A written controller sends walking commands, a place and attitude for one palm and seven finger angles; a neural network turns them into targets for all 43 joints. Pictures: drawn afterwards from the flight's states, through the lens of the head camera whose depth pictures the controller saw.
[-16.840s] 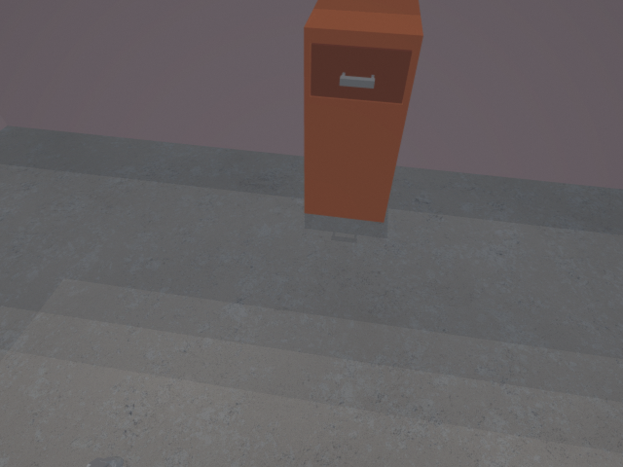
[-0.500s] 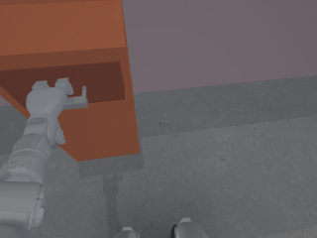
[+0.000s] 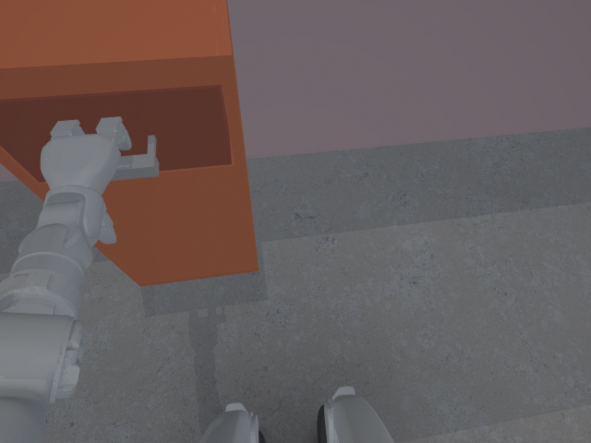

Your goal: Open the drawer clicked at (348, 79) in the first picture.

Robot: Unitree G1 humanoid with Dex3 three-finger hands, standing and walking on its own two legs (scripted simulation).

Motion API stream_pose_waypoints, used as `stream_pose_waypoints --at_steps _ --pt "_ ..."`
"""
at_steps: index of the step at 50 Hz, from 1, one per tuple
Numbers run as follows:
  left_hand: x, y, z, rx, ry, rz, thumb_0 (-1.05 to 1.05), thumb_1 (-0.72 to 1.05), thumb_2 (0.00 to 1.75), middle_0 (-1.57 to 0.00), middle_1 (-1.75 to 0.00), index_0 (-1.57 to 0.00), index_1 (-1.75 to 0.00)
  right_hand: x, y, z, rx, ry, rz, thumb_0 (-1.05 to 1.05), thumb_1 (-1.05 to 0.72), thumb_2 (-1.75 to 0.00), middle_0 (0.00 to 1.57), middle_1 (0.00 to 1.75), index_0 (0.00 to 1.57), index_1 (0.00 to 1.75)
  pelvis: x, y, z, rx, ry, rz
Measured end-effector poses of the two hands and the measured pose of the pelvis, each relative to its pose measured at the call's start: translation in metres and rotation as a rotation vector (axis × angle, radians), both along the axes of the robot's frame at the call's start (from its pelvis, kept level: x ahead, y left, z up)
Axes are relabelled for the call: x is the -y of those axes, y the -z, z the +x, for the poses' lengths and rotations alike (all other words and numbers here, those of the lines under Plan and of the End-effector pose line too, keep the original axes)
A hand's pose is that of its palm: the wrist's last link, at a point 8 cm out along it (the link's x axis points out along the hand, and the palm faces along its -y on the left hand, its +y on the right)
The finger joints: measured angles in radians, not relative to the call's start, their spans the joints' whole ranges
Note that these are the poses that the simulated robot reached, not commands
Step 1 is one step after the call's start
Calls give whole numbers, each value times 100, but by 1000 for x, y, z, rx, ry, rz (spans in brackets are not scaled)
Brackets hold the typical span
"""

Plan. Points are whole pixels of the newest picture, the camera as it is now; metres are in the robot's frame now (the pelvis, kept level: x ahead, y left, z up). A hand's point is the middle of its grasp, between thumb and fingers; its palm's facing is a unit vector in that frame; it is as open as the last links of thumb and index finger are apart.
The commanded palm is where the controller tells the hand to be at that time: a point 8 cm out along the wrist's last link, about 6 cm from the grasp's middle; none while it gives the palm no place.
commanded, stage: lower the fingers behind the handle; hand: left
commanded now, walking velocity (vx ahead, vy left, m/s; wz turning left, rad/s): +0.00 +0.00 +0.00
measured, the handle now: (117, 156) +0.53 +0.26 -0.01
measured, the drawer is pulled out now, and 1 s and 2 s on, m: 0.00 0.00 0.00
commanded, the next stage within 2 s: lift the fingers back up to retry in 0.46 s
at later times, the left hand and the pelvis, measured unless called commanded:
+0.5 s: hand (101, 184) +0.48 +0.27 +0.00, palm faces -0.04 +0.00 -1.00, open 13.9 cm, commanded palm +0.46 +0.27 +0.02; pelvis -0.02 +0.00 -0.01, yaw +0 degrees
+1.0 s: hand (90, 176) +0.48 +0.27 +0.02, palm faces -0.07 -0.05 -1.00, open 13.9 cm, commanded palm +0.46 +0.26 +0.09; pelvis +0.01 +0.00 +0.02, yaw +0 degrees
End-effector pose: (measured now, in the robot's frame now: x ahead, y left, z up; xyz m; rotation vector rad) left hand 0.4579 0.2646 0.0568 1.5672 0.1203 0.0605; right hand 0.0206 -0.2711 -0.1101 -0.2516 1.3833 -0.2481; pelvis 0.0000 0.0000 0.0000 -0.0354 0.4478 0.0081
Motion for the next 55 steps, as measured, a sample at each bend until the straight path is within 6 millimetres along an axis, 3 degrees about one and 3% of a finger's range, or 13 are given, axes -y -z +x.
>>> stream_pose_waypoints --at_steps 21,34,48,55 --pt "1 1 -1 -6 -8 0 0 -49 30 -26 -135 -32 -120 2 11 -22 10 3 -7 1 -90 -90 21 30 20 30 4 12 -18 -16 -1 2" --pt "1 0 2 -5 -11 4 0 -49 30 -30 -137 -32 -120 5 10 -20 16 0 -20 1 -90 -90 21 30 20 30 4 12 -20 -19 -4 0" --pt "-7 -13 0 -47 5 -44 0 -49 30 -32 -123 -32 -120 -2 -17 -17 -26 26 -16 1 -90 -90 21 30 20 30 0 -15 1 27 -3 -5" --pt "-14 -32 5 -7 -6 -49 0 -49 30 -32 -121 -32 -120 -4 -28 -3 -38 34 -13 1 -90 -90 21 30 20 30 -5 -26 18 52 -6 -10"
